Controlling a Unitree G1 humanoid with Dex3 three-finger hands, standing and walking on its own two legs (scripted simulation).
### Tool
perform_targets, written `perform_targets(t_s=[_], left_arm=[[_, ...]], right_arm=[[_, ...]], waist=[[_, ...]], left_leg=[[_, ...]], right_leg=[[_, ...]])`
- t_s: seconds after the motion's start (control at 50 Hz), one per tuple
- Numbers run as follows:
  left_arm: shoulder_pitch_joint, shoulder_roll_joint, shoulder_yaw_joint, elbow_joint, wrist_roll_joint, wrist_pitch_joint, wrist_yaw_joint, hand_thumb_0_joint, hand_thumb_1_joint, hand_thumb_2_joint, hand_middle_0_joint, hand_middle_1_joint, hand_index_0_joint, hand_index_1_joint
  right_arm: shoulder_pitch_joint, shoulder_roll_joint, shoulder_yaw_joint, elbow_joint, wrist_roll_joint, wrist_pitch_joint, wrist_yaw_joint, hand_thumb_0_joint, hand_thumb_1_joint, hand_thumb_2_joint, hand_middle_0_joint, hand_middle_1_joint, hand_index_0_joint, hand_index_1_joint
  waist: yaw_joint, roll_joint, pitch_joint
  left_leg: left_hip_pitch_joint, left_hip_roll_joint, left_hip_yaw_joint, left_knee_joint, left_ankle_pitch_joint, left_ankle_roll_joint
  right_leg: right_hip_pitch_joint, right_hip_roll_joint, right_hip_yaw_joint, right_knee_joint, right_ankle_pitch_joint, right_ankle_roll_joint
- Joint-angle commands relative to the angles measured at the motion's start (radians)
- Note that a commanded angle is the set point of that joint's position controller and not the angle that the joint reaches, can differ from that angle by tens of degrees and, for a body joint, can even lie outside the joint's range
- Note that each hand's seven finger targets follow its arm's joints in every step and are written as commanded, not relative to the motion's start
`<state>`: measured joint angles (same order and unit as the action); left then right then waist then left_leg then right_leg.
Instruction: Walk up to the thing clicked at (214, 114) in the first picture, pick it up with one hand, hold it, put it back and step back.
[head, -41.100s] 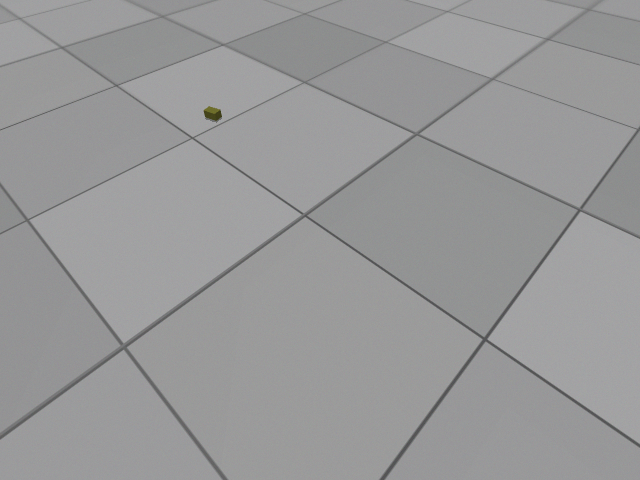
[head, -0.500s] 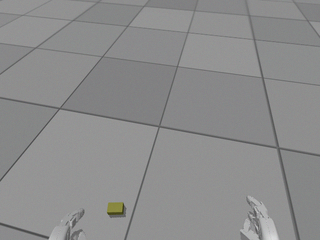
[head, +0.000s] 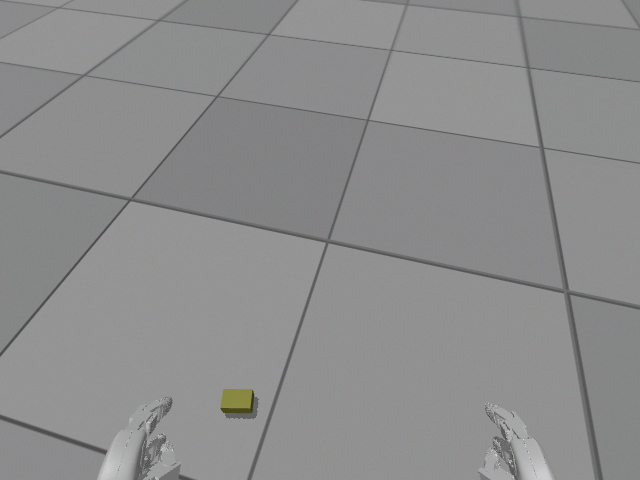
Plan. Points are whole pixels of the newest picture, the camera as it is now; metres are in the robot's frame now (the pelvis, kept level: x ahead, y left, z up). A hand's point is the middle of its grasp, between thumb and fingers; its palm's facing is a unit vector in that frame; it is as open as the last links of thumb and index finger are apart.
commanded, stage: stand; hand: left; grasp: from above
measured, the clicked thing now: (237, 401) +0.45 +0.24 -0.70
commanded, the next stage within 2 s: none
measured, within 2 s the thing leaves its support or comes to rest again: neither
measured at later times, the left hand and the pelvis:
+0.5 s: hand out of the picture +0.05 +0.24 -0.12, palm faces +0.04 -0.95 -0.31, open 7.4 cm; pelvis -0.01 +0.01 +0.05, yaw +0 degrees
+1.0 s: hand out of the picture +0.02 +0.24 -0.10, palm faces +0.03 -0.94 -0.35, open 7.4 cm; pelvis -0.01 -0.01 +0.06, yaw +1 degrees
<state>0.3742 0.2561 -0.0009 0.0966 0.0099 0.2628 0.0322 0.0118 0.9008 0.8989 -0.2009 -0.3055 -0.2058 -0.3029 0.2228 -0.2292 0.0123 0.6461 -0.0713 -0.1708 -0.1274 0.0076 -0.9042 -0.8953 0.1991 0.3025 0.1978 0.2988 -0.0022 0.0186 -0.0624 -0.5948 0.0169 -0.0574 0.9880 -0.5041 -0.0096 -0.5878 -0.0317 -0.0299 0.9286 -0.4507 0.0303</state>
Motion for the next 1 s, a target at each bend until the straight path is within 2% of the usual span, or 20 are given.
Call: perform_targets(t_s=[0.0,0.02,0.04,0.06,0.14,0.2,0.24,0.32,0.34,0.42,0.48,0.56,0.62,0.66,0.72,0.76,0.82,0.86,0.96,0.98], left_arm=[[-0.106,0.186,0.092,0.213,0.058,-0.204,0.016,0.000,0.900,0.900,-0.200,-0.300,-0.200,-0.301],[-0.127,0.181,0.091,0.253,0.051,-0.213,0.013,0.000,0.900,0.900,-0.200,-0.300,-0.200,-0.301],[-0.128,0.180,0.094,0.291,0.050,-0.215,0.011,0.000,0.900,0.900,-0.200,-0.300,-0.200,-0.301],[-0.139,0.180,0.098,0.334,0.043,-0.218,0.010,0.000,0.900,0.900,-0.200,-0.300,-0.200,-0.301],[-0.177,0.183,0.097,0.480,0.040,-0.248,0.014,0.000,0.900,0.900,-0.200,-0.300,-0.200,-0.301],[-0.203,0.189,0.096,0.563,0.043,-0.265,0.014,0.000,0.900,0.900,-0.200,-0.300,-0.200,-0.301],[-0.206,0.189,0.095,0.612,0.037,-0.269,0.013,0.000,0.900,0.900,-0.200,-0.300,-0.200,-0.301],[-0.190,0.198,0.093,0.711,0.029,-0.279,0.014,0.000,0.900,0.900,-0.200,-0.300,-0.200,-0.301],[-0.201,0.196,0.089,0.729,0.026,-0.277,0.014,0.000,0.900,0.900,-0.200,-0.300,-0.200,-0.301],[-0.189,0.195,0.082,0.807,0.022,-0.274,0.016,0.000,0.900,0.900,-0.200,-0.300,-0.200,-0.301],[-0.204,0.203,0.079,0.850,0.021,-0.271,0.013,0.000,0.900,0.900,-0.200,-0.300,-0.200,-0.301],[-0.198,0.204,0.077,0.897,0.025,-0.268,0.008,0.000,0.900,0.900,-0.200,-0.300,-0.200,-0.301],[-0.190,0.200,0.072,0.925,0.024,-0.271,0.006,0.000,0.900,0.900,-0.200,-0.300,-0.200,-0.301],[-0.192,0.206,0.071,0.939,0.026,-0.274,0.005,0.000,0.900,0.900,-0.200,-0.300,-0.200,-0.301],[-0.201,0.216,0.071,0.947,0.024,-0.280,0.005,0.000,0.900,0.900,-0.200,-0.300,-0.200,-0.301],[-0.205,0.217,0.068,0.955,0.024,-0.278,0.003,0.000,0.900,0.900,-0.200,-0.300,-0.200,-0.301],[-0.216,0.221,0.068,0.964,0.020,-0.282,0.006,0.000,0.900,0.900,-0.200,-0.300,-0.200,-0.301],[-0.203,0.219,0.066,0.976,0.019,-0.283,0.006,0.000,0.900,0.900,-0.200,-0.300,-0.200,-0.301],[-0.229,0.238,0.069,0.982,0.014,-0.282,0.005,0.000,0.900,0.900,-0.200,-0.300,-0.200,-0.301],[-0.229,0.241,0.070,0.982,0.014,-0.285,0.004,0.000,0.900,0.900,-0.200,-0.300,-0.200,-0.301]], right_arm=[[-0.038,-0.231,-0.084,-0.003,-0.030,0.068,0.070,0.000,-0.900,-0.900,0.200,0.300,0.200,0.300],[-0.044,-0.207,-0.084,0.016,-0.001,0.073,0.086,0.000,-0.900,-0.900,0.200,0.300,0.200,0.300],[-0.068,-0.207,-0.090,0.030,0.011,0.079,0.095,0.000,-0.900,-0.900,0.200,0.300,0.200,0.300],[-0.080,-0.210,-0.091,0.037,0.018,0.083,0.099,0.000,-0.900,-0.900,0.200,0.300,0.200,0.300],[-0.078,-0.202,-0.103,0.103,0.019,0.104,0.107,0.000,-0.900,-0.900,0.200,0.300,0.200,0.300],[-0.074,-0.204,-0.106,0.144,0.018,0.122,0.106,0.000,-0.900,-0.900,0.200,0.300,0.200,0.300],[-0.072,-0.215,-0.109,0.168,0.018,0.129,0.103,0.000,-0.900,-0.900,0.200,0.300,0.200,0.300],[-0.060,-0.221,-0.108,0.223,0.026,0.133,0.097,0.000,-0.900,-0.900,0.200,0.300,0.200,0.300],[-0.054,-0.221,-0.104,0.236,0.028,0.137,0.095,0.000,-0.900,-0.900,0.200,0.300,0.200,0.300],[-0.073,-0.240,-0.104,0.280,0.033,0.141,0.090,0.000,-0.900,-0.900,0.200,0.300,0.200,0.300],[-0.071,-0.243,-0.098,0.310,0.038,0.148,0.091,0.000,-0.900,-0.900,0.200,0.300,0.200,0.300],[-0.089,-0.253,-0.101,0.333,0.038,0.155,0.093,0.000,-0.900,-0.900,0.200,0.300,0.200,0.300],[-0.088,-0.248,-0.097,0.348,0.040,0.153,0.096,0.000,-0.900,-0.900,0.200,0.300,0.200,0.300],[-0.084,-0.247,-0.099,0.357,0.041,0.155,0.098,0.000,-0.900,-0.900,0.200,0.300,0.200,0.300],[-0.084,-0.247,-0.098,0.366,0.043,0.154,0.101,0.000,-0.900,-0.900,0.200,0.300,0.200,0.300],[-0.087,-0.247,-0.095,0.373,0.044,0.154,0.103,0.000,-0.900,-0.900,0.200,0.300,0.200,0.300],[-0.083,-0.245,-0.091,0.382,0.044,0.152,0.102,0.000,-0.900,-0.900,0.200,0.300,0.200,0.300],[-0.090,-0.244,-0.087,0.388,0.046,0.151,0.103,0.000,-0.900,-0.900,0.200,0.300,0.200,0.300],[-0.087,-0.246,-0.080,0.399,0.047,0.157,0.104,0.000,-0.900,-0.900,0.200,0.300,0.200,0.300],[-0.088,-0.256,-0.081,0.397,0.047,0.155,0.104,0.000,-0.900,-0.900,0.200,0.300,0.200,0.300]], waist=[[0.016,0.010,-0.075],[0.021,0.017,-0.080],[0.038,-0.033,-0.060],[0.038,-0.040,-0.066],[0.027,-0.028,-0.063],[0.017,-0.049,-0.005],[0.017,-0.014,0.018],[0.019,-0.021,0.009],[0.012,-0.016,0.031],[0.023,0.025,0.047],[0.016,0.024,0.111],[0.024,0.042,0.127],[0.026,0.038,0.133],[0.021,0.013,0.148],[0.018,-0.003,0.116],[0.016,-0.005,0.138],[0.011,-0.020,0.108],[0.018,-0.036,0.114],[0.012,-0.035,0.133],[0.012,-0.029,0.099]], left_leg=[[0.164,0.013,-0.032,-0.260,0.410,0.072],[0.181,0.011,-0.030,-0.281,0.367,0.077],[0.199,0.006,-0.016,-0.290,0.352,0.069],[0.212,0.007,-0.022,-0.291,0.352,0.065],[0.258,0.010,-0.025,-0.323,0.344,0.065],[0.274,0.010,-0.029,-0.362,0.306,0.064],[0.283,0.024,-0.052,-0.413,0.269,0.068],[0.344,0.037,-0.057,-0.452,0.395,0.058],[0.333,0.042,-0.065,-0.484,0.379,0.056],[0.377,0.062,-0.081,-0.552,0.393,0.052],[0.331,0.061,-0.091,-0.630,0.248,0.046],[0.316,0.068,-0.109,-0.699,0.132,0.043],[0.328,0.072,-0.110,-0.712,0.151,0.040],[0.334,0.067,-0.100,-0.712,0.147,0.036],[0.375,0.059,-0.082,-0.690,0.213,0.035],[0.386,0.063,-0.087,-0.701,0.190,0.033],[0.427,0.063,-0.069,-0.682,0.294,0.033],[0.447,0.064,-0.067,-0.677,0.323,0.032],[0.430,0.062,-0.057,-0.686,0.299,0.030],[0.461,0.067,-0.052,-0.677,0.338,0.032]], right_leg=[[0.226,-0.041,0.084,-0.169,0.275,-0.099],[0.244,-0.048,0.077,-0.176,0.255,-0.085],[0.225,-0.053,0.089,-0.198,0.237,-0.086],[0.224,-0.053,0.087,-0.215,0.229,-0.082],[0.280,-0.072,0.092,-0.277,0.280,-0.070],[0.270,-0.079,0.100,-0.345,0.239,-0.066],[0.282,-0.068,0.087,-0.363,0.216,-0.060],[0.357,-0.075,0.078,-0.393,0.343,-0.060],[0.366,-0.073,0.077,-0.409,0.323,-0.057],[0.414,-0.069,0.063,-0.462,0.329,-0.047],[0.432,-0.065,0.064,-0.509,0.230,-0.041],[0.459,-0.057,0.053,-0.528,0.198,-0.037],[0.472,-0.065,0.057,-0.544,0.224,-0.035],[0.458,-0.066,0.064,-0.564,0.190,-0.034],[0.463,-0.079,0.075,-0.594,0.204,-0.035],[0.429,-0.073,0.072,-0.600,0.178,-0.034],[0.447,-0.086,0.078,-0.610,0.246,-0.036],[0.441,-0.087,0.081,-0.619,0.242,-0.035],[0.441,-0.086,0.090,-0.638,0.210,-0.036],[0.454,-0.093,0.095,-0.636,0.256,-0.038]])
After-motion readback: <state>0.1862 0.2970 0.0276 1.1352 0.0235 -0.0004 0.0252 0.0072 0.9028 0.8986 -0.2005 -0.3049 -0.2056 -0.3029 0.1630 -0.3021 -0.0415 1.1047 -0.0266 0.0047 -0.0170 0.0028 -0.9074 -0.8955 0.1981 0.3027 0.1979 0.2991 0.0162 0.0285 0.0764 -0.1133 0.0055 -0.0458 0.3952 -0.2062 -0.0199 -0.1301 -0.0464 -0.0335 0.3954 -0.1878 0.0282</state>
